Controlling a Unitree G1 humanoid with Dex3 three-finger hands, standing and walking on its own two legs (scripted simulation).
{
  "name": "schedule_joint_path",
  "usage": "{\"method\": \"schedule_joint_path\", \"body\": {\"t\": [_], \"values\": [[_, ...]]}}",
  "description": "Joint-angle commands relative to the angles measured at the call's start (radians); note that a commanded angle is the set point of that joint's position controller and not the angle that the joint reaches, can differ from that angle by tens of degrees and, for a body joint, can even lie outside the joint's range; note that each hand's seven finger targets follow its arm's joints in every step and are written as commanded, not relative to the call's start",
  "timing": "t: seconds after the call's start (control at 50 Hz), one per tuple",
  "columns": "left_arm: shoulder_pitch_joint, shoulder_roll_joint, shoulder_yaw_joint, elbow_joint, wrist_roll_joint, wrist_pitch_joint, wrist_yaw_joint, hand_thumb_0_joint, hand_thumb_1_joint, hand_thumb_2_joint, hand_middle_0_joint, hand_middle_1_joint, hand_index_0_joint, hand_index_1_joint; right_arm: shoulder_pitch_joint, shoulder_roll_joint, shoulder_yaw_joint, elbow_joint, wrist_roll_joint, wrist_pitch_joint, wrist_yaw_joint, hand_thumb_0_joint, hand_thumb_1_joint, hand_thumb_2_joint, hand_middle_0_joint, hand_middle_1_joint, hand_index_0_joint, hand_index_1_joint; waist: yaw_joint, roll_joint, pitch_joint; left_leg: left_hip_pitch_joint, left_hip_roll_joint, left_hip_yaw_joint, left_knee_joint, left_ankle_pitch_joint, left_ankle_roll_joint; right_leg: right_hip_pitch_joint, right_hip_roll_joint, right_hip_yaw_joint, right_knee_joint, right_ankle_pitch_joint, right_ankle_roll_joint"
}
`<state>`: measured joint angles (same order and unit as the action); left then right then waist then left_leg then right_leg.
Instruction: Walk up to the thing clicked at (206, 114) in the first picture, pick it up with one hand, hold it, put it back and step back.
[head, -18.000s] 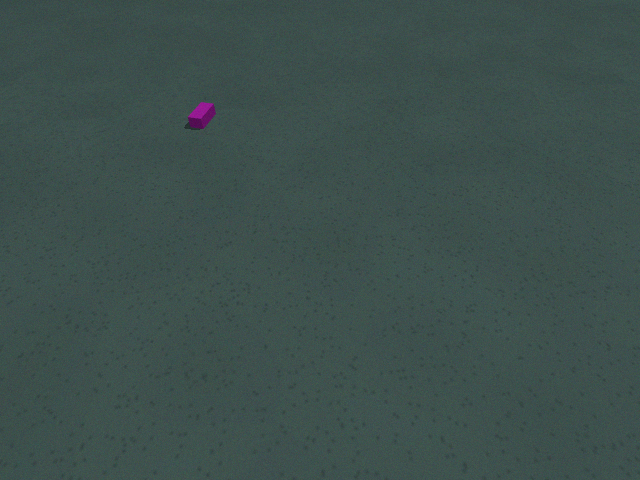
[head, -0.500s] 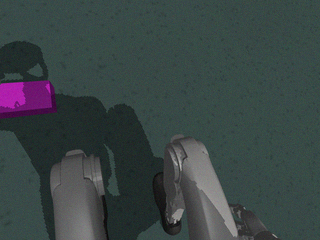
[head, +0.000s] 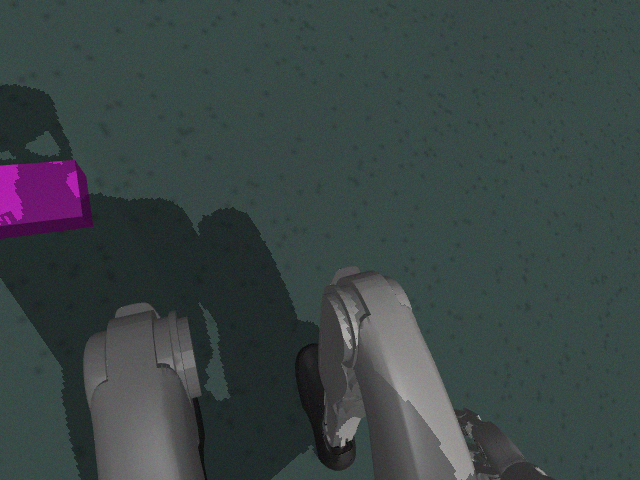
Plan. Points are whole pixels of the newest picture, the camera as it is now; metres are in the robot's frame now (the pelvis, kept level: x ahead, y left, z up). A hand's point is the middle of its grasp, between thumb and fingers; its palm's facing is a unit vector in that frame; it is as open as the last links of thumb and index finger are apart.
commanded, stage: rise first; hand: left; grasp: from above
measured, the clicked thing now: (12, 202) +0.48 +0.35 -0.29
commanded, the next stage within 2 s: approach in 1.30 s
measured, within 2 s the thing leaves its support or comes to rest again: neither
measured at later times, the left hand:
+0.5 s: hand out of the picture +0.43 +0.38 -0.18, palm faces -0.47 -0.11 -0.88, open 14.1 cm
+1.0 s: hand out of the picture +0.43 +0.38 -0.18, palm faces -0.47 -0.09 -0.88, open 14.1 cm
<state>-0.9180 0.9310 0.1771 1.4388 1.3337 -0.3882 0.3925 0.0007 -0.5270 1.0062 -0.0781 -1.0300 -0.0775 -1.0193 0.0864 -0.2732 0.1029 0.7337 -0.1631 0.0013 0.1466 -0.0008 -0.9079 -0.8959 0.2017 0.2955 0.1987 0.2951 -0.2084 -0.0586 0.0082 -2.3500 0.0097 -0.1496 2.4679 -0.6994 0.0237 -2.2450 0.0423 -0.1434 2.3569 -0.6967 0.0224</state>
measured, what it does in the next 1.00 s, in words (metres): stands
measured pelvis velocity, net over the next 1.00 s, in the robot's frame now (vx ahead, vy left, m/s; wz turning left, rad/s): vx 0.00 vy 0.00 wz -0.02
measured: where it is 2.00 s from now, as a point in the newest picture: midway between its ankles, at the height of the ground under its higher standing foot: (261, 448)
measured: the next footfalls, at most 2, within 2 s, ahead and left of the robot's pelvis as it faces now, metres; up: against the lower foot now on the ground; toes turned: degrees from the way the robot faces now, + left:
none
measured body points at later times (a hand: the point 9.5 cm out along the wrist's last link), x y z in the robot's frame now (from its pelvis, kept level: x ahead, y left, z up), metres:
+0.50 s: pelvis +0.00 +0.00 +0.00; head +0.25 +0.11 +0.35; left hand +0.45 +0.38 -0.13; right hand +0.07 -0.27 -0.09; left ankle +0.07 +0.12 -0.28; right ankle +0.10 -0.11 -0.28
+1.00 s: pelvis +0.00 +0.00 +0.00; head +0.25 +0.11 +0.36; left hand +0.45 +0.38 -0.13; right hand +0.08 -0.26 -0.09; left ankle +0.07 +0.12 -0.28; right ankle +0.10 -0.11 -0.28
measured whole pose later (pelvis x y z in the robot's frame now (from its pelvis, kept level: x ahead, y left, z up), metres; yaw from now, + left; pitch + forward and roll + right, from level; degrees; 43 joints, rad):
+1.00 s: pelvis +0.00 +0.00 +0.00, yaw -1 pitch +32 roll -12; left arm -0.95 0.98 0.15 1.46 1.32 -0.36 0.35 0.00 -0.53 1.02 -0.08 -1.03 -0.08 -1.03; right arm 0.10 -0.28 0.14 0.70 -0.16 -0.01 0.15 0.00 -0.91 -0.89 0.20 0.30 0.20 0.30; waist -0.23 -0.06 0.02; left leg -2.36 0.01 -0.16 2.47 -0.69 0.03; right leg -2.24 0.05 -0.15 2.35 -0.69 0.03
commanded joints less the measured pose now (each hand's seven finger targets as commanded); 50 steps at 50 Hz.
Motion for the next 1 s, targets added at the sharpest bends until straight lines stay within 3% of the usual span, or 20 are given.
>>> {"method": "schedule_joint_path", "body": {"t": [0.0,0.04,0.26,0.4,0.48,0.64,0.7,0.8,0.86,0.98], "values": [[-0.262,0.302,0.035,-0.107,-0.016,0.009,0.040,0.000,-0.544,1.001,-0.066,-1.036,-0.070,-1.031,0.204,-0.267,-0.078,-0.002,-0.002,-0.005,-0.012,0.000,-0.913,-0.905,0.199,0.300,0.200,0.300,0.003,0.358,-0.678,0.558,-0.003,0.056,-0.243,0.225,0.012,0.275,0.036,-0.037,-0.222,0.233,-0.053],[-0.282,0.322,0.043,-0.140,-0.015,0.013,0.037,0.000,-0.546,1.006,-0.062,-1.037,-0.066,-1.032,0.211,-0.269,-0.075,-0.001,-0.007,-0.005,-0.012,0.000,-0.910,-0.904,0.199,0.300,0.200,0.300,0.008,0.390,-0.715,0.583,-0.002,0.055,-0.243,0.254,0.009,0.289,0.036,-0.039,-0.215,0.253,-0.053],[-0.279,0.325,0.018,-0.097,-0.024,0.018,-0.003,0.000,-0.530,0.989,-0.067,-1.036,-0.074,-1.028,0.205,-0.285,-0.058,-0.019,-0.006,-0.004,-0.007,0.000,-0.906,-0.902,0.200,0.300,0.200,0.300,-0.016,0.407,-0.651,0.584,0.003,0.025,-0.262,0.226,0.000,0.242,0.033,-0.054,-0.195,0.227,-0.058],[-0.307,0.377,0.044,-0.111,-0.031,-0.014,0.001,0.000,-0.534,0.993,-0.065,-1.041,-0.073,-1.031,0.208,-0.285,-0.041,-0.026,-0.011,-0.002,-0.007,0.000,-0.907,-0.902,0.200,0.300,0.200,0.300,-0.020,0.392,-0.658,0.531,-0.001,0.044,-0.235,0.206,0.009,0.294,0.038,-0.050,-0.213,0.220,-0.052],[-0.294,0.344,0.022,-0.066,-0.021,-0.023,0.003,0.000,-0.554,1.013,-0.067,-1.025,-0.065,-1.025,0.211,-0.289,-0.038,-0.017,-0.016,-0.005,-0.007,0.000,-0.906,-0.902,0.200,0.300,0.200,0.300,-0.039,0.394,-0.620,0.559,0.004,0.023,-0.248,0.204,0.003,0.247,0.039,-0.064,-0.200,0.208,-0.055],[-0.307,0.397,0.062,-0.111,-0.009,-0.013,0.037,0.000,-0.548,1.009,-0.069,-1.027,-0.068,-1.026,0.214,-0.296,-0.035,-0.023,-0.014,-0.010,-0.007,0.000,-0.906,-0.902,0.200,0.300,0.200,0.300,-0.015,0.456,-0.680,0.608,0.004,0.026,-0.248,0.268,-0.003,0.267,0.038,-0.066,-0.186,0.255,-0.056],[-0.291,0.366,0.046,-0.107,-0.009,0.001,0.034,0.000,-0.557,1.018,-0.065,-1.022,-0.061,-1.025,0.218,-0.290,-0.042,-0.025,-0.013,-0.012,-0.002,0.000,-0.904,-0.902,0.200,0.300,0.200,0.300,-0.021,0.447,-0.673,0.604,0.006,0.025,-0.246,0.274,-0.002,0.264,0.038,-0.065,-0.187,0.265,-0.056],[-0.284,0.364,0.040,-0.123,-0.014,0.021,0.019,0.000,-0.546,1.010,-0.069,-1.031,-0.069,-1.031,0.216,-0.290,-0.048,-0.031,-0.006,-0.011,-0.002,0.000,-0.905,-0.902,0.200,0.300,0.200,0.300,-0.015,0.450,-0.677,0.587,0.005,0.031,-0.257,0.239,0.001,0.265,0.038,-0.060,-0.200,0.246,-0.056],[-0.273,0.322,0.013,-0.111,-0.032,0.028,0.002,0.000,-0.557,1.020,-0.067,-1.028,-0.064,-1.031,0.215,-0.280,-0.047,-0.033,-0.005,-0.010,0.000,0.000,-0.905,-0.901,0.200,0.300,0.200,0.300,-0.023,0.412,-0.636,0.543,0.002,0.037,-0.260,0.204,0.004,0.271,0.037,-0.057,-0.215,0.225,-0.055],[-0.307,0.327,0.010,-0.127,-0.043,0.010,-0.014,0.000,-0.548,1.014,-0.067,-1.035,-0.067,-1.034,0.221,-0.283,-0.046,-0.037,-0.003,-0.011,-0.005,0.000,-0.903,-0.901,0.200,0.300,0.200,0.300,-0.036,0.376,-0.628,0.528,0.001,0.030,-0.256,0.173,0.007,0.277,0.037,-0.056,-0.226,0.203,-0.052]]}}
